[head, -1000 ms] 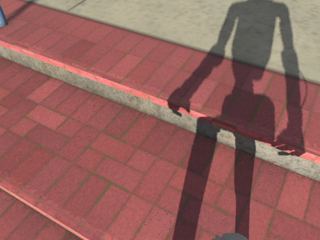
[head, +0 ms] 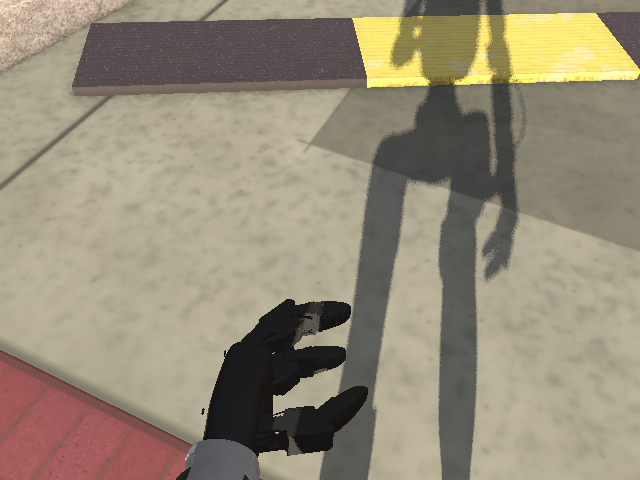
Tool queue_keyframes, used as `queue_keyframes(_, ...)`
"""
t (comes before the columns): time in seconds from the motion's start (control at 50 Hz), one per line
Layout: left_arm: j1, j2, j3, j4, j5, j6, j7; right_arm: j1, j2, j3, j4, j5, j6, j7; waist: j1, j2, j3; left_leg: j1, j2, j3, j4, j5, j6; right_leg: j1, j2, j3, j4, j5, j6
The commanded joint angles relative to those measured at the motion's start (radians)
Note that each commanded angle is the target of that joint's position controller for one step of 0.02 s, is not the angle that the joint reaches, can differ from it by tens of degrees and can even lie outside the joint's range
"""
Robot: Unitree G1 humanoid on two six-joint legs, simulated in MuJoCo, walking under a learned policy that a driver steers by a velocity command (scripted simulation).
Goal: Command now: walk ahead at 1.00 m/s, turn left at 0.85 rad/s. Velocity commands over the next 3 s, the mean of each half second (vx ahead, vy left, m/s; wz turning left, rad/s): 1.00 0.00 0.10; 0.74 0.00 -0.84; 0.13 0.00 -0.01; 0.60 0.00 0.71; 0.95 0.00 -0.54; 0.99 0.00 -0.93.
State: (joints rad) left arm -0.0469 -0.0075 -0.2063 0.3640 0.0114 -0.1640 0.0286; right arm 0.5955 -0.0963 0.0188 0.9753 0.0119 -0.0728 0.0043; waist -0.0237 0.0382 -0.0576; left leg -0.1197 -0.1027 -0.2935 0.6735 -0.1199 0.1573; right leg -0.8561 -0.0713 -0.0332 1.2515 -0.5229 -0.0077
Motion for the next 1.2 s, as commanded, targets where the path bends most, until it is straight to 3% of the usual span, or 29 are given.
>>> queue_keyframes(0.02,0.639,0.563,0.262,0.182,-0.006,0.027,0.030,-0.216,-0.105,-0.055,-0.269,-0.037,-0.079,0.034,0.244,-0.655,-0.455,-0.745,-0.132,-0.040,1.218,-0.180,-0.010,1.165,-0.447,1.321,-0.937,0.386,-0.380)
queue_keyframes(0.04,0.546,0.376,0.240,0.206,-0.046,0.046,0.036,-0.344,-0.117,-0.060,-0.312,-0.005,-0.060,0.052,0.213,-0.419,-0.164,-0.971,-0.033,0.096,1.433,-0.247,-0.017,1.059,-0.469,1.246,-0.953,0.190,-0.364)
queue_keyframes(0.06,0.506,0.176,0.191,0.296,-0.036,0.053,0.014,-0.496,-0.025,-0.026,-0.409,0.021,-0.019,0.056,0.170,-0.314,0.061,-1.104,0.022,0.154,1.533,-0.350,-0.016,0.873,-0.411,0.931,-0.885,0.014,-0.281)
queue_keyframes(0.08,0.452,0.084,0.177,0.372,-0.044,0.068,-0.010,-0.495,0.022,-0.003,-0.461,0.006,0.024,0.054,0.067,-0.094,0.166,-1.051,0.098,0.175,1.420,-0.327,-0.001,0.711,-0.328,0.662,-0.865,-0.127,-0.161)
queue_keyframes(0.1,0.382,0.040,0.179,0.424,-0.025,0.076,-0.024,-0.413,0.024,0.000,-0.444,0.013,0.055,0.059,-0.019,-0.061,0.213,-0.965,0.147,0.159,1.357,-0.277,0.001,0.541,-0.280,0.424,-0.831,-0.026,-0.062)
queue_keyframes(0.14,0.296,0.076,0.191,0.467,-0.007,0.075,-0.034,-0.344,0.019,0.022,-0.453,0.057,0.075,0.060,-0.105,-0.075,0.296,-0.797,0.183,0.131,1.042,-0.306,-0.017,0.297,-0.203,0.124,-0.931,0.142,-0.016)
queue_keyframes(0.18,0.244,0.181,0.216,0.464,-0.003,0.050,-0.022,-0.410,-0.077,0.008,-0.474,0.029,0.065,0.054,-0.116,-0.035,0.275,-0.676,0.163,0.188,0.759,-0.084,-0.039,0.255,-0.110,-0.056,-1.031,0.282,-0.050)
queue_keyframes(0.24,0.303,0.436,0.284,0.463,-0.040,0.018,0.001,-0.387,-0.179,-0.020,-0.453,-0.015,0.032,0.061,-0.130,0.040,0.068,-0.158,0.152,0.345,0.312,0.080,-0.085,0.320,-0.069,-0.107,-1.152,0.325,-0.131)
queue_keyframes(0.3,0.366,0.539,0.297,0.475,-0.018,0.028,-0.017,-0.342,-0.285,-0.073,-0.442,0.026,0.010,0.045,-0.190,-0.099,-0.037,-0.033,0.090,0.361,0.061,-0.068,-0.090,0.674,-0.126,-0.023,-0.886,0.886,-0.142)
queue_keyframes(0.34,0.366,0.468,0.281,0.450,-0.002,0.038,-0.020,-0.071,-0.368,-0.118,-0.352,0.015,0.021,0.022,-0.295,-0.099,-0.135,0.358,0.170,0.263,-0.017,-0.091,-0.099,0.452,-0.076,0.047,-0.328,0.709,-0.090)
queue_keyframes(0.36,0.378,0.249,0.227,0.391,0.028,0.022,-0.029,-0.043,-0.441,-0.108,-0.328,-0.013,0.008,0.016,-0.175,0.205,-0.135,0.395,0.326,0.033,0.060,0.002,-0.155,0.217,0.013,0.140,0.095,-0.025,-0.086)
queue_keyframes(0.38,0.563,0.199,0.221,0.366,-0.062,-0.003,-0.033,-0.074,-0.452,-0.106,-0.363,-0.051,-0.005,0.016,-0.070,0.486,-0.307,0.470,0.513,-0.514,-0.324,-0.241,-0.021,0.059,0.102,0.264,0.313,0.030,-0.093)
queue_keyframes(0.4,0.477,0.278,0.242,0.365,-0.099,0.003,-0.023,-0.101,-0.351,-0.097,-0.356,-0.033,-0.017,0.030,-0.088,0.239,-0.188,0.394,0.521,-0.530,-0.424,-0.394,0.002,-0.046,0.060,0.222,0.382,0.155,-0.074)
queue_keyframes(0.44,0.348,0.282,0.239,0.339,-0.070,0.036,-0.014,-0.206,-0.253,-0.078,-0.314,-0.021,-0.038,0.042,-0.040,0.015,-0.012,0.136,0.483,-0.241,-0.406,-0.306,0.018,-0.036,-0.043,0.165,0.336,0.313,-0.062)
queue_keyframes(0.48,0.362,0.277,0.251,0.346,-0.072,0.074,-0.037,-0.253,-0.159,-0.062,-0.264,-0.044,-0.051,0.044,0.025,0.014,0.041,-0.013,0.419,-0.017,-0.386,-0.120,0.002,0.036,-0.091,0.185,0.273,0.370,-0.065)
queue_keyframes(0.52,0.323,0.256,0.251,0.324,-0.083,0.107,-0.053,-0.271,-0.126,-0.054,-0.227,-0.027,-0.054,0.035,0.054,0.024,0.116,-0.054,0.402,0.145,-0.434,-0.023,-0.030,-0.005,-0.109,0.193,0.213,0.336,-0.062)
queue_keyframes(0.66,0.068,0.262,0.232,0.192,-0.041,0.109,-0.101,-0.252,-0.289,-0.087,-0.190,-0.035,-0.046,-0.042,0.031,-0.053,0.197,-0.005,0.327,0.535,-0.542,0.238,-0.101,0.075,-0.059,-0.017,-0.321,0.620,-0.090)
queue_keyframes(0.7,0.052,0.314,0.257,0.183,-0.045,0.100,-0.111,-0.208,-0.358,-0.102,-0.176,-0.038,-0.035,-0.047,0.046,-0.004,0.143,0.108,0.326,0.557,-0.462,0.735,-0.116,0.245,0.054,-0.139,-0.414,0.618,-0.126)
queue_keyframes(0.76,0.530,0.487,0.340,0.300,-0.040,0.115,-0.102,-0.286,-0.422,-0.126,-0.222,-0.023,0.003,-0.050,0.279,0.088,-0.087,0.076,0.321,0.530,0.182,1.201,-0.151,0.824,0.174,-0.139,-0.561,0.614,-0.191)
queue_keyframes(0.78,0.591,0.508,0.354,0.344,-0.035,0.130,-0.071,-0.289,-0.350,-0.114,-0.234,-0.012,-0.015,-0.039,0.265,-0.073,-0.057,-0.175,0.178,0.498,0.552,0.335,-0.217,1.050,0.109,0.027,-0.691,0.734,-0.213)
queue_keyframes(0.8,0.472,0.563,0.342,0.298,0.012,0.125,-0.062,-0.185,-0.167,-0.064,-0.309,-0.043,-0.048,-0.021,0.056,-0.433,-0.107,-0.535,0.006,0.349,0.972,-0.494,-0.244,1.239,-0.063,0.441,-0.611,1.130,-0.321)
queue_keyframes(0.82,0.446,0.561,0.346,0.234,0.038,0.119,-0.065,-0.144,-0.237,-0.056,-0.358,-0.010,-0.082,-0.013,0.079,-0.316,-0.425,-0.593,0.010,0.122,1.092,-0.460,-0.211,1.349,-0.216,0.796,-0.804,0.809,-0.472)
queue_keyframes(0.84,0.411,0.527,0.345,0.212,0.016,0.109,-0.068,-0.277,-0.297,-0.068,-0.381,0.005,-0.095,-0.020,0.100,-0.137,-0.361,-0.597,0.041,0.109,1.028,-0.392,-0.186,1.230,-0.195,0.839,-0.907,0.632,-0.438)
queue_keyframes(0.88,0.283,0.451,0.323,0.204,-0.031,0.086,-0.072,-0.357,-0.286,-0.072,-0.389,-0.013,-0.076,-0.038,-0.009,0.097,-0.096,-0.577,0.113,0.124,0.842,-0.308,-0.190,0.850,-0.114,0.680,-0.935,0.629,-0.363)
queue_keyframes(0.94,0.218,0.430,0.323,0.196,-0.020,0.088,-0.052,-0.381,-0.306,-0.092,-0.397,-0.031,-0.023,-0.042,-0.052,0.054,0.001,-0.455,0.165,0.146,0.631,-0.296,-0.227,0.532,-0.029,0.471,-0.941,0.917,-0.325)
queue_keyframes(1.0,0.257,0.453,0.332,0.230,-0.031,0.119,-0.010,-0.504,-0.233,-0.074,-0.439,-0.049,-0.010,-0.051,-0.025,0.012,-0.030,-0.419,0.099,0.200,0.343,-0.166,-0.249,0.467,0.083,0.355,-0.869,1.087,-0.267)
queue_keyframes(1.08,0.266,0.444,0.335,0.231,-0.051,0.185,0.033,-0.598,-0.235,-0.072,-0.442,-0.021,0.000,-0.037,0.029,-0.097,-0.116,-0.341,0.022,0.213,0.022,0.118,-0.258,0.517,0.136,0.342,-0.799,0.844,-0.132)
queue_keyframes(1.14,0.316,0.358,0.304,0.250,-0.021,0.183,0.039,-0.620,-0.244,-0.072,-0.426,-0.026,-0.014,-0.013,0.085,-0.166,-0.098,-0.306,0.075,0.201,-0.073,0.261,-0.238,0.576,0.070,0.384,-0.763,0.659,-0.139)
queue_keyframes(1.2,0.289,0.294,0.270,0.262,0.007,0.160,0.018,-0.515,-0.251,-0.084,-0.379,-0.036,-0.040,-0.002,0.037,-0.135,-0.095,-0.161,0.112,0.194,-0.246,0.324,-0.150,0.636,0.052,0.349,-0.600,0.695,-0.126)
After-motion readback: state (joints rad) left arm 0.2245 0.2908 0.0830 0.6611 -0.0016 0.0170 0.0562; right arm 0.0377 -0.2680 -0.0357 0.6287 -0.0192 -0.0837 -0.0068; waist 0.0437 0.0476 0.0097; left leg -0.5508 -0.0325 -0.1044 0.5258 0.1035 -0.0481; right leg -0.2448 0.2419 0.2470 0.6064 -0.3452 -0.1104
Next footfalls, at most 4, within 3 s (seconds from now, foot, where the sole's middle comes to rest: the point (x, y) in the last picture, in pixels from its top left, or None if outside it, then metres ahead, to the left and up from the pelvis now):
0.34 left None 0.46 0.17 -0.64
0.78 right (362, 281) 0.92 -0.10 -0.64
1.20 left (347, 201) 1.19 -0.08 -0.64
1.56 right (405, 248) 1.02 -0.22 -0.64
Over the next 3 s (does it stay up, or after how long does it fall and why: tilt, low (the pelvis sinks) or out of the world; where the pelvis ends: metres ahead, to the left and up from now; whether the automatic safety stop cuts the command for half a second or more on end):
stays up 1.93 -0.20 0.14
